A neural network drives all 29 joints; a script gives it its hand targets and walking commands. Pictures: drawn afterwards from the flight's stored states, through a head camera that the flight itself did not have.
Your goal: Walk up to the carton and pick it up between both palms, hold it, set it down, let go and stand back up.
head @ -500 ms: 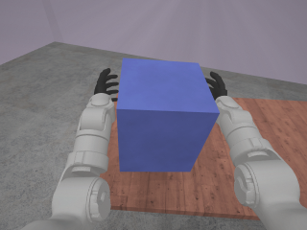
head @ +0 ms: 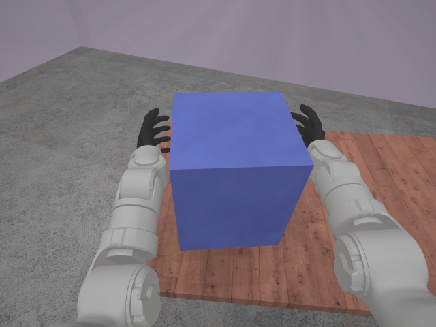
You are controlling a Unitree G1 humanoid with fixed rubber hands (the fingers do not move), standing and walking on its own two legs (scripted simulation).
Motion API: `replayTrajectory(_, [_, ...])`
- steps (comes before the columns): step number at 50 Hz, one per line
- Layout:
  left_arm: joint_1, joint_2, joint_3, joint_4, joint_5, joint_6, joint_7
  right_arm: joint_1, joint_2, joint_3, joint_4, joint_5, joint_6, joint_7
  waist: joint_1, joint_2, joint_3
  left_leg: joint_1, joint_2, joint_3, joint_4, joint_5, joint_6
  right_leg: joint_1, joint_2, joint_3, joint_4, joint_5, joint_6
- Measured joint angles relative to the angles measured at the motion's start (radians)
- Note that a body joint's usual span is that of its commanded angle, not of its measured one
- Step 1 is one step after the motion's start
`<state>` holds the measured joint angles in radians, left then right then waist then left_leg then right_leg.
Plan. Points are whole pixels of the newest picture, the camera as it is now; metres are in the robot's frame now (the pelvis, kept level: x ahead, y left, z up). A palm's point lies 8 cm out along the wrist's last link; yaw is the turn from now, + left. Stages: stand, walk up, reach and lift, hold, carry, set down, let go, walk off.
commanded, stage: set down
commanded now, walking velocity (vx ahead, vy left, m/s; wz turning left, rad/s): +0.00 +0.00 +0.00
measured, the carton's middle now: (229, 173) +0.41 +0.02 +0.10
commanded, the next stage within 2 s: none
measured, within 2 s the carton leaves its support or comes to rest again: rests again in 1.66 s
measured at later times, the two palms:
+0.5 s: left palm (149, 161) +0.39 +0.17 +0.14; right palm (304, 153) +0.44 -0.13 +0.14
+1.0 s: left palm (154, 173) +0.39 +0.17 +0.11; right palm (300, 160) +0.46 -0.13 +0.11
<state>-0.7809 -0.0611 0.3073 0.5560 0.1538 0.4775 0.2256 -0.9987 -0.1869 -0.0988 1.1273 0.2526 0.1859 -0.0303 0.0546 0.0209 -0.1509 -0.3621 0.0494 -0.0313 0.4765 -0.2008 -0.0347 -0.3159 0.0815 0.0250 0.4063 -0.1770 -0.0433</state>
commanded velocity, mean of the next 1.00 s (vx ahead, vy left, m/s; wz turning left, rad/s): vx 0.00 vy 0.00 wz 0.00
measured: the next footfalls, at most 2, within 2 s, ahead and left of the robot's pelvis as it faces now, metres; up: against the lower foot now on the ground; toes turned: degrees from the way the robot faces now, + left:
none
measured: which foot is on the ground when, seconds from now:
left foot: down 0.00-1.00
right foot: down 0.00-1.00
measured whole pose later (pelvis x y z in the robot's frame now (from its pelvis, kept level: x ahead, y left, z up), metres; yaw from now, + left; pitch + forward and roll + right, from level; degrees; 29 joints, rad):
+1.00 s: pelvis +0.02 -0.01 +0.00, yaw +0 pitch +7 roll -1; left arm -0.66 -0.13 0.37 0.62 0.18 0.27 0.22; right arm -0.95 -0.17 -0.10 1.23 0.12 0.01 0.02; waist 0.09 0.04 -0.12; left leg -0.36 0.05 -0.03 0.45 -0.21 -0.04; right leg -0.33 0.08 0.02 0.40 -0.20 -0.05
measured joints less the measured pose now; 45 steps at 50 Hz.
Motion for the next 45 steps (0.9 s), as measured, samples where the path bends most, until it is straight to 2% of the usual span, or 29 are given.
replayTrajectory(10, [0.023,-0.014,0.015,0.0,0.001,-0.02,0.001,0.009,0.005,0.0,0.023,-0.015,-0.026,0.012,0.021,0.02,0.009,0.0,0.002,0.0,-0.001,0.0,-0.001,0.0,0.002,0.0,0.0,0.0,-0.001])
replayTrajectory(16, [0.028,-0.024,0.034,0.015,0.002,-0.046,0.001,0.01,0.006,0.0,0.054,-0.064,-0.062,0.027,0.032,0.022,0.016,0.0,0.002,0.0,-0.002,-0.001,-0.001,-0.001,0.002,0.0,0.0,-0.001,-0.001])
replayTrajectory(25, [0.033,-0.035,0.046,0.06,0.003,-0.106,0.001,0.01,0.0,0.0,0.091,-0.113,-0.11,0.042,0.033,0.022,0.016,0.0,0.002,0.0,-0.006,-0.005,-0.003,-0.003,0.002,0.0,0.0,-0.007,-0.002])
replayTrajectory(45, [0.098,-0.061,0.061,0.062,0.019,-0.184,0.0,0.036,0.011,0.0,0.11,-0.125,-0.162,0.054,0.038,0.022,0.026,0.0,0.002,0.0,-0.024,-0.008,-0.008,-0.01,0.002,0.0,-0.002,-0.021,-0.01])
